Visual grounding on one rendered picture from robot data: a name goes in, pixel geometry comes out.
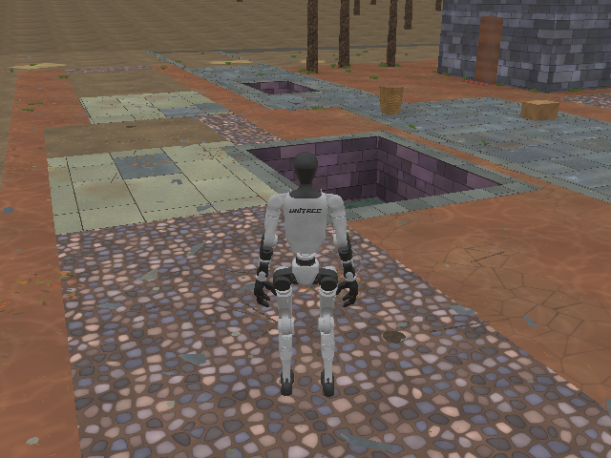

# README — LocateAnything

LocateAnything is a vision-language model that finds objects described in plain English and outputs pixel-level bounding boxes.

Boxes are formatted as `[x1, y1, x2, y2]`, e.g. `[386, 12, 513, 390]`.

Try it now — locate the robot shin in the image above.
[321, 317, 335, 383]
[278, 319, 292, 383]

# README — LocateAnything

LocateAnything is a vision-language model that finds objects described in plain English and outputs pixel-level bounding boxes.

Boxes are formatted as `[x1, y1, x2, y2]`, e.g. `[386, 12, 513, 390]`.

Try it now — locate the left robot hand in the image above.
[254, 280, 277, 307]

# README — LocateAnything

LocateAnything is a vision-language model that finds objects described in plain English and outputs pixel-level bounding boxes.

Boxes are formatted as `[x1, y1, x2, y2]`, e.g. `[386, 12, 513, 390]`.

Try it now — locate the right robot hand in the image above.
[336, 280, 358, 307]

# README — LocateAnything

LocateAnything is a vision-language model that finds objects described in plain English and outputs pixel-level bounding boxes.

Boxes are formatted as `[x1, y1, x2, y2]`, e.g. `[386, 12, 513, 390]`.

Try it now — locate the right robot upper arm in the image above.
[326, 194, 348, 248]

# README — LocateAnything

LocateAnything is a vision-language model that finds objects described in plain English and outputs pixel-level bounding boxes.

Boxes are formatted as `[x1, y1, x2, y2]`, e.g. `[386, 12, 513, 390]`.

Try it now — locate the left robot upper arm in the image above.
[263, 193, 285, 247]

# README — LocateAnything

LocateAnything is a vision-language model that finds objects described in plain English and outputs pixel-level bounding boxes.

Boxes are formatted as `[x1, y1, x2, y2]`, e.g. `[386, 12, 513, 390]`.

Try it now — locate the robot left forearm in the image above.
[256, 233, 273, 281]

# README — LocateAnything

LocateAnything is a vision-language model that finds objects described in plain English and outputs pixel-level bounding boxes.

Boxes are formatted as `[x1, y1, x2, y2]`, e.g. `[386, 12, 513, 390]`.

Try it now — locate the robot right forearm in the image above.
[338, 233, 356, 281]

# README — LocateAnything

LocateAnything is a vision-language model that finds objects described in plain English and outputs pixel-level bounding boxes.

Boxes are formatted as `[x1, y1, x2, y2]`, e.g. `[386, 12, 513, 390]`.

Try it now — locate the robot left shin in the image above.
[278, 319, 292, 383]

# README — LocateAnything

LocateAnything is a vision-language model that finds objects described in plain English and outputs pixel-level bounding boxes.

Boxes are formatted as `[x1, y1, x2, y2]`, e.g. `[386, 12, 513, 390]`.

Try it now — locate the robot right shin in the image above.
[321, 317, 335, 383]

